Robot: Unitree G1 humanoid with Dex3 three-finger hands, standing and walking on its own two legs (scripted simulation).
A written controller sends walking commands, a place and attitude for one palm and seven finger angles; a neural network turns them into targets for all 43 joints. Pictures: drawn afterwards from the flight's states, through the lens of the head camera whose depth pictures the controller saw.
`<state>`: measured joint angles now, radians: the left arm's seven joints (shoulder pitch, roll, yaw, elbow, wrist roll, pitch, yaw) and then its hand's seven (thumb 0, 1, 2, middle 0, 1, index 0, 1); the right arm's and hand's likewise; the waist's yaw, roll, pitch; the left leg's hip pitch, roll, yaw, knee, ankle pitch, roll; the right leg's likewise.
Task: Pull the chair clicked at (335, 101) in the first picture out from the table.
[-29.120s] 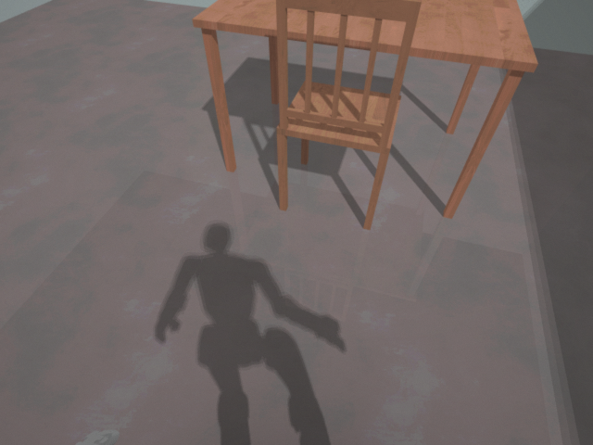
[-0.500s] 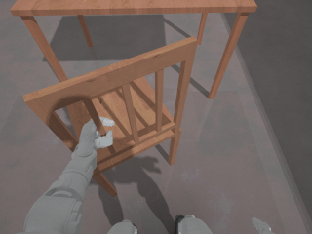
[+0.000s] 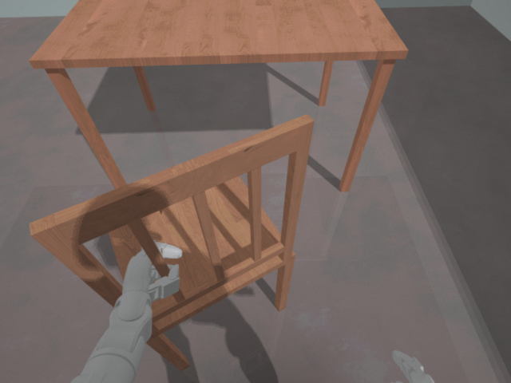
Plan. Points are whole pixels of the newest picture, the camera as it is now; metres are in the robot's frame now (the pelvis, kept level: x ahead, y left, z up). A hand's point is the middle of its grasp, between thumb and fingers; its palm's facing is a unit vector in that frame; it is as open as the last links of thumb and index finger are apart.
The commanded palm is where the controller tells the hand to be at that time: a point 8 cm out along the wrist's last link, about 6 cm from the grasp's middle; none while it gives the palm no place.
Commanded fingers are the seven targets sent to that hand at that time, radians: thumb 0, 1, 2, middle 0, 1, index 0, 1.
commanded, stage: stop walking, hand still on the chair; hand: left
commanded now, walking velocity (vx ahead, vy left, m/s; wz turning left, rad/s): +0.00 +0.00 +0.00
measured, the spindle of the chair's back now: (211, 242) +0.37 +0.11 -0.06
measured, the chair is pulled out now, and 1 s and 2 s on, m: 0.51 0.51 0.51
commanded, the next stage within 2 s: open the thumb and straighten the fingers in 0.52 s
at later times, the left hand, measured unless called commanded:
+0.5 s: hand (172, 280) +0.29 +0.17 -0.06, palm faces +0.08 -0.97 -0.22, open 5.2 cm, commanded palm +0.27 +0.22 -0.04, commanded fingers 0.00 0.90 0.90 -0.50 -1.45 -0.50 -1.45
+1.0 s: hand (169, 277) +0.30 +0.17 -0.06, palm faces +0.08 -0.98 -0.21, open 11.7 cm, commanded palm +0.27 +0.23 -0.04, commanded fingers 0.00 -0.55 0.20 -0.25 -0.73 -0.25 -0.73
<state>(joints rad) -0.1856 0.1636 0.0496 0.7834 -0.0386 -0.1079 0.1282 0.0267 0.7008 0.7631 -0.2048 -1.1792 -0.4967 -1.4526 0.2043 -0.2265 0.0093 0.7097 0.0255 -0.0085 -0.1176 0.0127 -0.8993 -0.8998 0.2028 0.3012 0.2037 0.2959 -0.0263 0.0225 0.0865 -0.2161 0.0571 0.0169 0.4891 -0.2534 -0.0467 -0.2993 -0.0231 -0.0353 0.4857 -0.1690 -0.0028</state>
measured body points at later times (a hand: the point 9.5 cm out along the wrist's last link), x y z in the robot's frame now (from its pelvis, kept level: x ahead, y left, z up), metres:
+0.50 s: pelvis +0.03 +0.01 +0.00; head +0.05 +0.01 +0.45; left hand +0.28 +0.22 -0.04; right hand +0.17 -0.23 -0.11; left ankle +0.00 +0.15 -0.74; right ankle +0.06 -0.12 -0.74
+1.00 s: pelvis +0.03 +0.01 -0.02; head +0.07 +0.00 +0.43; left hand +0.29 +0.23 -0.05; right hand +0.18 -0.25 -0.12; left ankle +0.00 +0.15 -0.74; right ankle +0.06 -0.12 -0.74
